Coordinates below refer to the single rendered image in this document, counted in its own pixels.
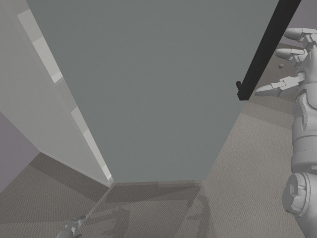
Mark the handle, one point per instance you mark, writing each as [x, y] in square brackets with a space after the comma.
[280, 19]

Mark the robot right hand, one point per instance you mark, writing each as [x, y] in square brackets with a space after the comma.
[303, 61]

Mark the fridge door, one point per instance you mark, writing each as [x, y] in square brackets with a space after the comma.
[155, 80]

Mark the robot right upper arm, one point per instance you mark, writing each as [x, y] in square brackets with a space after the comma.
[300, 199]

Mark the robot right forearm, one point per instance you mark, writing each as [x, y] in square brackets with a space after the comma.
[304, 130]

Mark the robot left hand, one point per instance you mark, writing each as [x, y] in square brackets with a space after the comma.
[72, 227]

